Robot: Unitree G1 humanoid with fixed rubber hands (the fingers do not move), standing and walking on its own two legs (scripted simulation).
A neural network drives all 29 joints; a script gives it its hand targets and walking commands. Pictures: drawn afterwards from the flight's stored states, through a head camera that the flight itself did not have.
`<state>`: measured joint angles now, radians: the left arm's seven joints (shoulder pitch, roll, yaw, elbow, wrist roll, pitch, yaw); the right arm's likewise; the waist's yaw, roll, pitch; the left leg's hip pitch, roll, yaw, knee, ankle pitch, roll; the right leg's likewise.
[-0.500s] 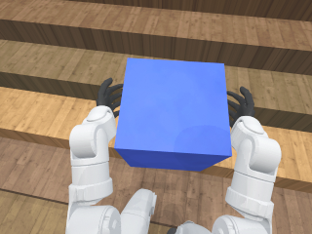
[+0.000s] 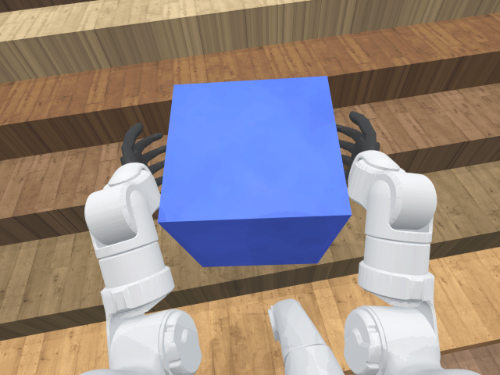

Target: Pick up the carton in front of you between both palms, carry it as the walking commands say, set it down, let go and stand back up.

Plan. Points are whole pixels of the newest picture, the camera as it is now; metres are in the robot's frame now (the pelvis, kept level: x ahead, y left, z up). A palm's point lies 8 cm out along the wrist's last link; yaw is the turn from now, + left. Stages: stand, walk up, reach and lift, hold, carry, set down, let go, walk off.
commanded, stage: carry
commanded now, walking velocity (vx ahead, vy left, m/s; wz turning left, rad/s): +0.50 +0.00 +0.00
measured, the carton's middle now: (255, 186) +0.37 -0.06 +0.10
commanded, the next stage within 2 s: none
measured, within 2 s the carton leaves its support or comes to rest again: neither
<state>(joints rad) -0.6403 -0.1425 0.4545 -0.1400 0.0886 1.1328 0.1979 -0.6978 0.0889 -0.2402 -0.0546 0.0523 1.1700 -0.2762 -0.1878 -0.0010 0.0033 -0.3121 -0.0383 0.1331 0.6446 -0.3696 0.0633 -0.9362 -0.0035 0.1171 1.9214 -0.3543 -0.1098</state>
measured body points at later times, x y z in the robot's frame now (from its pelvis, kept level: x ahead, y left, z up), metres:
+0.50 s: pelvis +0.32 -0.12 +0.17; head +0.34 -0.14 +0.62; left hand +0.68 +0.05 +0.35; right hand +0.70 -0.27 +0.33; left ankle +0.34 -0.02 -0.29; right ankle +0.29 -0.22 -0.57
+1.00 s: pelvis +0.64 -0.12 +0.32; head +0.64 -0.10 +0.77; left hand +1.01 +0.03 +0.49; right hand +1.00 -0.28 +0.51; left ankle +0.56 -0.01 -0.42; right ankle +0.72 -0.24 -0.12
